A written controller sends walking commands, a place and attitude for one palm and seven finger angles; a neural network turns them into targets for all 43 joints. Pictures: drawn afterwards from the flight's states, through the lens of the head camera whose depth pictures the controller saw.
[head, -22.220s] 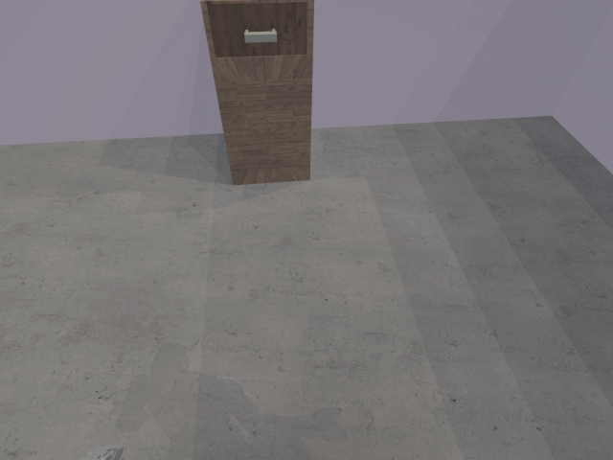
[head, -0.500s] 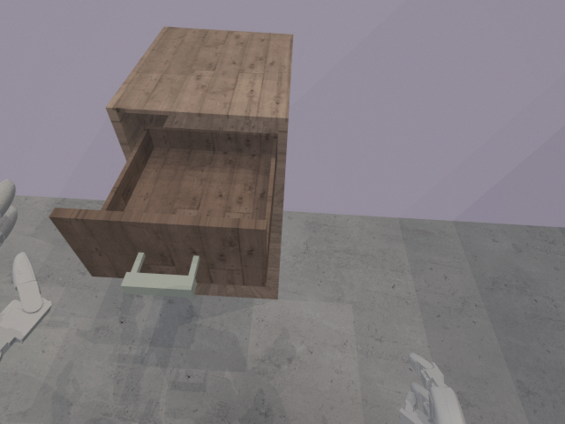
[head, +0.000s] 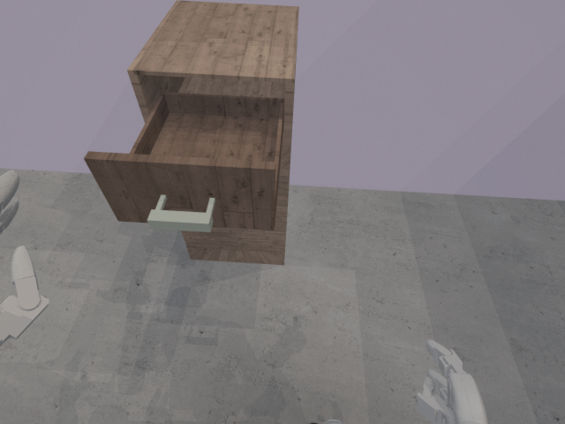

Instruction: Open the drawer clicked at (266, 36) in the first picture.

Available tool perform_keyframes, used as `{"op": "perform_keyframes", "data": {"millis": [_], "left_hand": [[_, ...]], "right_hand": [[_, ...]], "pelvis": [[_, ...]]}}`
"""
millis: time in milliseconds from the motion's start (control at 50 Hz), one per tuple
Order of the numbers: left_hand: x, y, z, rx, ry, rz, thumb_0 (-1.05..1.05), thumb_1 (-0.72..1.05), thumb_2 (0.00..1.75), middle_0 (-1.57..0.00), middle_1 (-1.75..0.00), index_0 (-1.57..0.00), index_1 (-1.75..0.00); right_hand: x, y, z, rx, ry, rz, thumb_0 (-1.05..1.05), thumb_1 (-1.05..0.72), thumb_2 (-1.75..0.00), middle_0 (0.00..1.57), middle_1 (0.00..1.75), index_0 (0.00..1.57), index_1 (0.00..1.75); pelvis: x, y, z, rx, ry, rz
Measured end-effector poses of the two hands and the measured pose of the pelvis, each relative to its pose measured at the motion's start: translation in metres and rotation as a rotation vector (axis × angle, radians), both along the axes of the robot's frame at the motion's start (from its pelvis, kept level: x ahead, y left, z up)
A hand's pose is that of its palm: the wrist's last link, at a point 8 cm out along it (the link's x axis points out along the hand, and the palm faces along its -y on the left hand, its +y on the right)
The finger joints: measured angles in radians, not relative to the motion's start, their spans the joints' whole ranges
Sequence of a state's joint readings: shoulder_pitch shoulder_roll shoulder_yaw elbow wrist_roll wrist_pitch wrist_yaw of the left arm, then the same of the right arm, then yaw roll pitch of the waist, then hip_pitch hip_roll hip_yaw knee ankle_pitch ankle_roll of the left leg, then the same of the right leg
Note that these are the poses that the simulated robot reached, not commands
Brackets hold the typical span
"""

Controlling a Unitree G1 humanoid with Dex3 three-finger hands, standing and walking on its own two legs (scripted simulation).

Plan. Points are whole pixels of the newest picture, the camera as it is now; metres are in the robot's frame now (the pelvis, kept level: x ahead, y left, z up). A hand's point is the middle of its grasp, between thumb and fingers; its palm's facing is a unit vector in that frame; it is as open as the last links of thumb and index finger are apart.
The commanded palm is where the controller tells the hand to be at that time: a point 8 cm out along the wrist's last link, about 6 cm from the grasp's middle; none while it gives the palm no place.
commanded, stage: stop stepping back and stand still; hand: left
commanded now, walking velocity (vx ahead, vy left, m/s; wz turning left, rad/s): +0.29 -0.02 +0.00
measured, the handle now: (184, 211) +0.48 +0.22 -0.03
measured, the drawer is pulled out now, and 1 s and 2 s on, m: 0.30 0.30 0.30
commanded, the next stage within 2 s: let the arm hang, fingers relaxed in 0.78 s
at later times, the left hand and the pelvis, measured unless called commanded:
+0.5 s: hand out of the picture +0.11 +0.25 +0.18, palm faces +0.39 -0.85 -0.36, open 7.4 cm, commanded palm +0.06 +0.29 +0.19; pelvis -0.08 +0.01 +0.02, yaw -2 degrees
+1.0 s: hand (70, 418) +0.12 +0.26 +0.01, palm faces +0.18 -0.90 -0.40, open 7.4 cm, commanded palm none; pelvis -0.09 +0.02 +0.00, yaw +1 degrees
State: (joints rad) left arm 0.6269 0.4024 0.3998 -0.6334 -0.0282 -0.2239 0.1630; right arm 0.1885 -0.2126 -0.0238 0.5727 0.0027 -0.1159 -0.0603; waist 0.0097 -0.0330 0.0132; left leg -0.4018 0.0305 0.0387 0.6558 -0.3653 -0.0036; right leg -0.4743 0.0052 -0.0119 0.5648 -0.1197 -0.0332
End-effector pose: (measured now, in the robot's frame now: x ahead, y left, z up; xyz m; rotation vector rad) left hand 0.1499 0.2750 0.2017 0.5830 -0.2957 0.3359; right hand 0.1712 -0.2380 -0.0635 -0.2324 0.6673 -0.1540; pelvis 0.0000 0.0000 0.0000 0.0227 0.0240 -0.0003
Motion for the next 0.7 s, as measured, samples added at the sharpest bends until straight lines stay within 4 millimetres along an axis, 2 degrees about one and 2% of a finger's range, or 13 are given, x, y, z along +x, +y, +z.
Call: {"op": "perform_keyframes", "data": {"millis": [140, 240, 300, 380, 480, 560, 620, 700], "left_hand": [[-0.032, 0.011, -0.011, -0.075, -0.040, 0.011, 0.01, 0.89, 0.89, -0.22, -0.30, -0.21, -0.30], [-0.054, 0.019, -0.015, -0.070, 0.002, 0.043, 0.01, 0.89, 0.89, -0.22, -0.30, -0.21, -0.30], [-0.067, 0.017, -0.012, -0.061, 0.019, 0.055, 0.01, 0.89, 0.89, -0.22, -0.30, -0.21, -0.30], [-0.076, 0.009, -0.006, -0.068, -0.025, 0.018, 0.01, 0.89, 0.89, -0.22, -0.30, -0.21, -0.30], [-0.077, 0.010, -0.003, -0.131, -0.037, -0.008, 0.01, 0.89, 0.89, -0.22, -0.30, -0.21, -0.30], [-0.077, 0.012, -0.009, -0.125, -0.012, -0.044, 0.01, 0.89, 0.89, -0.21, -0.30, -0.21, -0.30], [-0.079, 0.016, -0.010, -0.093, -0.003, -0.066, 0.01, 0.89, 0.89, -0.22, -0.30, -0.21, -0.30], [-0.081, 0.019, -0.006, -0.043, 0.021, -0.053, 0.01, 0.89, 0.89, -0.22, -0.30, -0.21, -0.30]], "right_hand": [[-0.058, 0.016, -0.006, -0.040, 0.061, -0.008, 0.01, -0.91, -0.89, 0.21, 0.30, 0.20, 0.30], [-0.101, 0.025, -0.011, 0.008, 0.070, -0.047, 0.01, -0.91, -0.89, 0.21, 0.30, 0.20, 0.30], [-0.118, 0.027, -0.018, 0.037, 0.104, -0.041, 0.01, -0.91, -0.89, 0.21, 0.30, 0.20, 0.30], [-0.131, 0.019, -0.028, 0.046, 0.142, -0.026, 0.01, -0.91, -0.89, 0.21, 0.30, 0.21, 0.30], [-0.140, 0.007, -0.004, 0.015, 0.123, -0.069, 0.01, -0.91, -0.89, 0.21, 0.30, 0.21, 0.30], [-0.136, -0.001, 0.013, -0.056, 0.041, -0.084, 0.01, -0.91, -0.89, 0.21, 0.30, 0.20, 0.30], [-0.131, -0.001, 0.017, -0.072, 0.008, -0.095, 0.01, -0.91, -0.89, 0.21, 0.30, 0.20, 0.30], [-0.126, 0.009, 0.016, -0.032, -0.017, -0.074, 0.01, -0.91, -0.90, 0.20, 0.30, 0.20, 0.30]], "pelvis": [[-0.035, 0.015, -0.001, -0.018, -0.033, -0.001], [-0.050, 0.014, 0.002, -0.041, -0.046, 0.008], [-0.057, 0.010, 0.004, -0.033, -0.040, -0.004], [-0.074, 0.008, 0.001, -0.043, -0.056, -0.007], [-0.081, 0.010, 0.016, -0.015, -0.038, -0.025], [-0.084, 0.018, 0.013, -0.033, -0.017, -0.022], [-0.089, 0.022, 0.009, -0.018, -0.028, -0.025], [-0.092, 0.019, 0.009, -0.015, -0.035, -0.035]]}}
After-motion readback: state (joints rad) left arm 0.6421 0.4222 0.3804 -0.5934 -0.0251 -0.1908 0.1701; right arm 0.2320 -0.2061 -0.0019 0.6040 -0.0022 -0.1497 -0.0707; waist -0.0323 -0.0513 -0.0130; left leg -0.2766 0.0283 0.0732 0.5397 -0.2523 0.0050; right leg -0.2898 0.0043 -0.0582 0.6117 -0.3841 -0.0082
